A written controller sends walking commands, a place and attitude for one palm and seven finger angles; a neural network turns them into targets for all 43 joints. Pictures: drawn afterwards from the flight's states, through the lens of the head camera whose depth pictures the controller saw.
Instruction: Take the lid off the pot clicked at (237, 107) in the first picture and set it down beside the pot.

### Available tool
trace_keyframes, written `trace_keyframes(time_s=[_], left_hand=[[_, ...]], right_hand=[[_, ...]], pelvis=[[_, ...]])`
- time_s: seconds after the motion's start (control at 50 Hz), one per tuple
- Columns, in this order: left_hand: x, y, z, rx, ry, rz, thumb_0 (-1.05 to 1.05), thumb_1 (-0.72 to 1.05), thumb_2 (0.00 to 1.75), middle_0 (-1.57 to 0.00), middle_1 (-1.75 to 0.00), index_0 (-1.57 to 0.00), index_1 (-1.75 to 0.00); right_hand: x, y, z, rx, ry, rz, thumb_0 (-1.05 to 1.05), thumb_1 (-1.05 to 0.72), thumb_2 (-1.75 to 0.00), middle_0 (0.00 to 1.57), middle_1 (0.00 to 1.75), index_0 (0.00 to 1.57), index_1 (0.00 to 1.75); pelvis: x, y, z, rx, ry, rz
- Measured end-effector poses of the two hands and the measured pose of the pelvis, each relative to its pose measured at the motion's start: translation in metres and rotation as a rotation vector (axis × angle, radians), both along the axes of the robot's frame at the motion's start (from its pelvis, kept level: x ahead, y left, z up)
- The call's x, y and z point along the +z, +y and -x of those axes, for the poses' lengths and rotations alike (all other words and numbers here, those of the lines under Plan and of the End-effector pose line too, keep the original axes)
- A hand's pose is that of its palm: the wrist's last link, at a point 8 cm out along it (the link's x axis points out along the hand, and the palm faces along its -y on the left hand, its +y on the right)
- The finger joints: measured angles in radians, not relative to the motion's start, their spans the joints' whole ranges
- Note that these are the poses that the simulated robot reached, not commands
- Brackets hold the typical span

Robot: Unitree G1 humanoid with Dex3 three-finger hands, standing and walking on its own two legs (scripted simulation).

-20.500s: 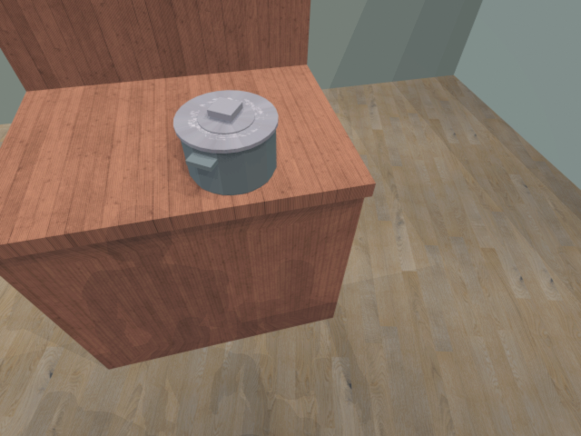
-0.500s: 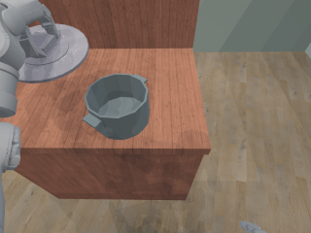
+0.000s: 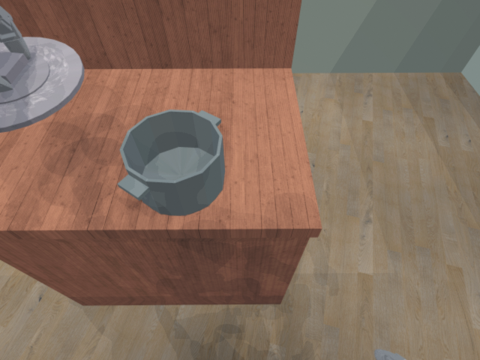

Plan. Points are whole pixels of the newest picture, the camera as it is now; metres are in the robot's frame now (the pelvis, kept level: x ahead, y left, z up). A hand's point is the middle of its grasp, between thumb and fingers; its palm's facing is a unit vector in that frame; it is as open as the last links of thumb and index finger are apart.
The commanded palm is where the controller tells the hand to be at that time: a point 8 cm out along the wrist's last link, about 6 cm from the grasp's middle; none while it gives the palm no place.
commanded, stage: move the lid sideways beside the pot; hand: left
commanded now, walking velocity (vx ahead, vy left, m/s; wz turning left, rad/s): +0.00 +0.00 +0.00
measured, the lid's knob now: (0, 66) +0.47 +0.35 +0.24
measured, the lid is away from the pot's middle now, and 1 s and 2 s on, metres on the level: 0.21 0.23 0.23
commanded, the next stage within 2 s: lower the lid onto the table in 0.34 s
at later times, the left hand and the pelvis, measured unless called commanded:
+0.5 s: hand out of the picture +0.44 +0.36 +0.25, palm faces -0.24 -0.16 -0.96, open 8.5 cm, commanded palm +0.44 +0.36 +0.32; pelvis +0.00 +0.00 +0.00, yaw +0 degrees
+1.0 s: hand out of the picture +0.44 +0.36 +0.22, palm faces -0.30 -0.19 -0.94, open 8.5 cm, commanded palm +0.44 +0.36 +0.29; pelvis +0.00 +0.00 +0.00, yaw +0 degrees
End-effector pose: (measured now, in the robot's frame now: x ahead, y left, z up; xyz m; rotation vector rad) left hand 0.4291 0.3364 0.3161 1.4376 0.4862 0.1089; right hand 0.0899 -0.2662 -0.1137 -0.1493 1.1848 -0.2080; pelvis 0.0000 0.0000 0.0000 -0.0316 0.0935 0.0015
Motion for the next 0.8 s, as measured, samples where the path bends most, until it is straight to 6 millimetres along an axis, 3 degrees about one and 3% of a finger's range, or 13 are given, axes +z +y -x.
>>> trace_keyframes(time_s=[0.24,0.6,0.8], left_hand=[[-0.005,0.025,0.006,0.043,0.026,0.004,-0.04,0.13,0.88,-0.65,-0.92,-0.58,-0.88],[-0.007,0.021,-0.005,0.043,0.029,0.031,-0.04,0.13,0.88,-0.65,-0.93,-0.58,-0.88],[-0.024,0.022,-0.007,0.049,0.063,0.039,-0.04,0.13,0.88,-0.65,-0.93,-0.58,-0.88]], right_hand=[[-0.001,-0.001,0.009,0.006,0.048,0.021,0.01,-0.90,-0.90,0.20,0.30,0.20,0.30],[-0.002,0.000,0.021,-0.022,0.054,0.013,0.01,-0.90,-0.90,0.20,0.30,0.20,0.30],[-0.001,0.000,0.029,-0.037,0.056,0.015,0.01,-0.90,-0.90,0.20,0.30,0.20,0.30]], pelvis=[[0.000,0.001,0.000,0.010,0.006,0.003],[0.000,0.005,0.000,0.002,0.013,0.005],[-0.001,0.005,0.000,-0.004,0.011,0.006]])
